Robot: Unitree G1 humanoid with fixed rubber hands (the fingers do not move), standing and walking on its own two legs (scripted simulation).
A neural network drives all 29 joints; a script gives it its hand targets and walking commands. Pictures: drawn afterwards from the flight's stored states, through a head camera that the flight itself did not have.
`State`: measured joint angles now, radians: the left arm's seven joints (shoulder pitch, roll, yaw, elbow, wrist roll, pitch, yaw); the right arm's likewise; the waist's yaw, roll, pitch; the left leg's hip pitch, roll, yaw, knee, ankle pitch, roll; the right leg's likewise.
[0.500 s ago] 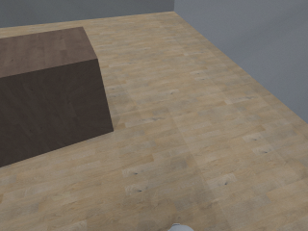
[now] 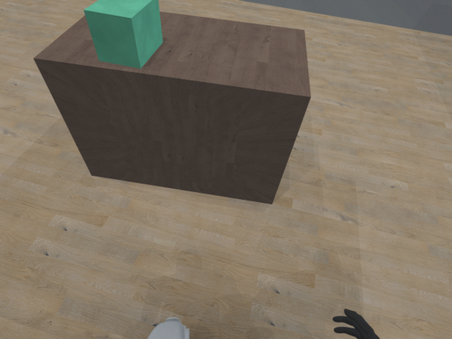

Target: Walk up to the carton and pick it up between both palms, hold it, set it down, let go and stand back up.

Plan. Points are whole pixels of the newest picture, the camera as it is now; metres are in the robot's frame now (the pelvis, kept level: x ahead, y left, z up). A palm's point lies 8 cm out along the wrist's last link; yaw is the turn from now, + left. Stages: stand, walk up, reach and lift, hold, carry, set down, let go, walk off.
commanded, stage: walk up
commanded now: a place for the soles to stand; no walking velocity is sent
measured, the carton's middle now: (128, 28) +1.08 +0.37 +0.02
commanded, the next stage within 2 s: none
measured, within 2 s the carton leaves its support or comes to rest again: neither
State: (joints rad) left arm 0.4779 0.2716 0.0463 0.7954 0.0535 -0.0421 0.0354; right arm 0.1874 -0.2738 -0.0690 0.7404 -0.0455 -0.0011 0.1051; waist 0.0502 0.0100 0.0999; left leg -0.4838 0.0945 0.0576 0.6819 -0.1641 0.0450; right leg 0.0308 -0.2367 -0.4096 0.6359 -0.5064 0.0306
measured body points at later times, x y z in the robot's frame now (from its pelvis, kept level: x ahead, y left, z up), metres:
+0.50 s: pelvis +0.22 +0.04 +0.00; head +0.22 +0.02 +0.44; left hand +0.26 +0.30 -0.10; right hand +0.31 -0.21 -0.15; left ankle +0.17 +0.12 -0.65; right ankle +0.29 -0.09 -0.71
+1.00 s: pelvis +0.39 +0.16 +0.01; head +0.39 +0.19 +0.46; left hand +0.40 +0.43 -0.12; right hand +0.54 -0.06 -0.10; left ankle +0.39 +0.27 -0.71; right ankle +0.45 +0.05 -0.63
